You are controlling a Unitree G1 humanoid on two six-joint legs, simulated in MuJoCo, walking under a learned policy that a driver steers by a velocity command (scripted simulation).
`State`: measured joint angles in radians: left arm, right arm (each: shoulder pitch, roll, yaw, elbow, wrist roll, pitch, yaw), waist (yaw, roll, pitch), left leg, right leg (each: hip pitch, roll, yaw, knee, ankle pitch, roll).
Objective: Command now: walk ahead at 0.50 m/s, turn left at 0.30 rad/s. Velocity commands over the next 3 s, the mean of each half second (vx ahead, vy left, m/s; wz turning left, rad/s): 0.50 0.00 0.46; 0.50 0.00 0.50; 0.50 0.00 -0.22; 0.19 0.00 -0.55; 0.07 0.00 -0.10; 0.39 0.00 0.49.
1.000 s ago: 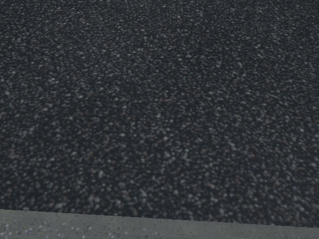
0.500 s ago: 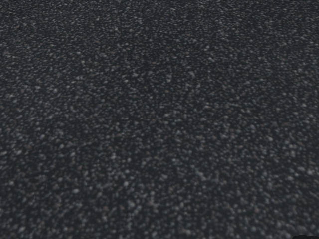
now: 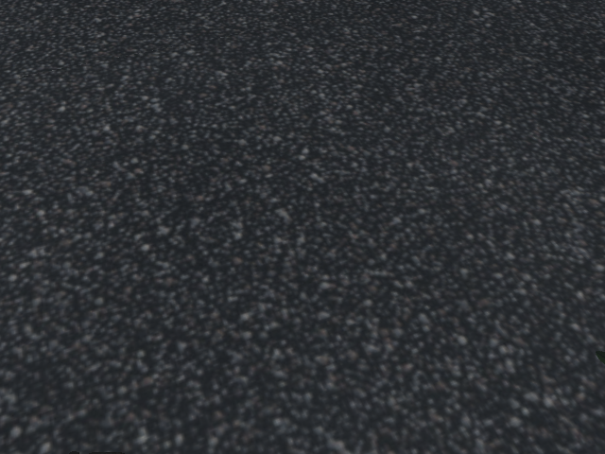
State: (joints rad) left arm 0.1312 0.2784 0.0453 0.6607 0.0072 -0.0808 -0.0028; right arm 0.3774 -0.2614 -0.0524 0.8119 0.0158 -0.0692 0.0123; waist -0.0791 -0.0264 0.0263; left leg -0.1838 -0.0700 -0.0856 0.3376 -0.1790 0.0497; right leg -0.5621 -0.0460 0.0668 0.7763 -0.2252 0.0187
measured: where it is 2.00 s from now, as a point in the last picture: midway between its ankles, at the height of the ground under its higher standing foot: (164, 278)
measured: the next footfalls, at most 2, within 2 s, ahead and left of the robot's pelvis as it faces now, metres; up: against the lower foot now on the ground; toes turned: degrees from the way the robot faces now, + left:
right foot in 0.18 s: +0.24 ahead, -0.14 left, +0.00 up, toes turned +9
left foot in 0.66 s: +0.45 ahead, +0.19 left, +0.00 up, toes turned +25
